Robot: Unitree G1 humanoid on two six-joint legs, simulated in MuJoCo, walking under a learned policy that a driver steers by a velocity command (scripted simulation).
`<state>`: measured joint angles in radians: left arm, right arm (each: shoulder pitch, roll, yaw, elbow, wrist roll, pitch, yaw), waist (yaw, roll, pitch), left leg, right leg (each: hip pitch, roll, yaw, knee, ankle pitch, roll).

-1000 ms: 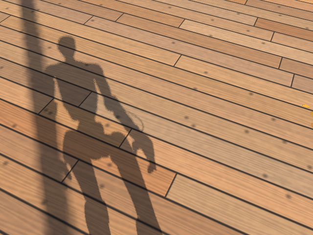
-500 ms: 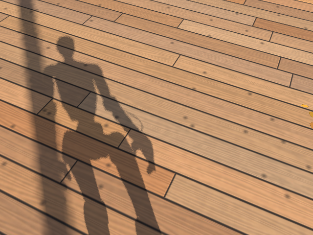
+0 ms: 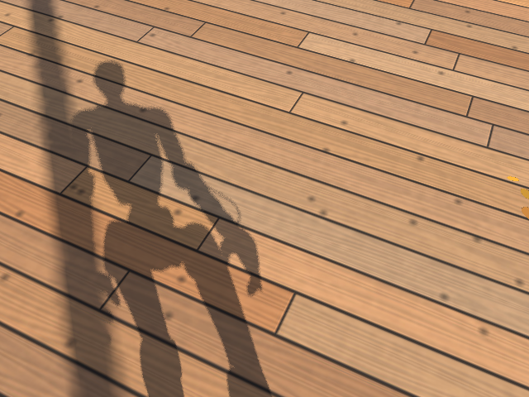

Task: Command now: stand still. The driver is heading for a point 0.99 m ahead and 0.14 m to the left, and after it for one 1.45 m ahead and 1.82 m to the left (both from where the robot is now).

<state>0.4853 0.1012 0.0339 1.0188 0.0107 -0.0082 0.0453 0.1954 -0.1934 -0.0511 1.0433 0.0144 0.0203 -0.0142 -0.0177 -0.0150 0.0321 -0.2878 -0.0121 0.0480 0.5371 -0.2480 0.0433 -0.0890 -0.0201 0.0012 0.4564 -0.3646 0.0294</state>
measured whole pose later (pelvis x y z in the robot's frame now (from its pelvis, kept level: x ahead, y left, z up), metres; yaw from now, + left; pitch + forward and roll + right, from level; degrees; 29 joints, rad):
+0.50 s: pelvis +0.00 +0.00 +0.00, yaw +0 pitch +0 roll -1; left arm 0.49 0.10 0.03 1.02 0.01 -0.01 0.04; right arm 0.20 -0.19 -0.05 1.04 0.02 0.02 -0.01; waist -0.02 -0.02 0.03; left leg -0.29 -0.01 0.05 0.54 -0.25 0.04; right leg -0.09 -0.02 0.00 0.46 -0.37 0.02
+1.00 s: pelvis +0.00 -0.01 +0.00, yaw +0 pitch +0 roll -1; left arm 0.49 0.10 0.03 1.02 0.01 -0.01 0.04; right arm 0.21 -0.19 -0.05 1.04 0.02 0.02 -0.02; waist -0.02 -0.02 0.03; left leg -0.29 0.00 0.04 0.55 -0.25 0.03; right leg -0.09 -0.01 0.00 0.47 -0.37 0.02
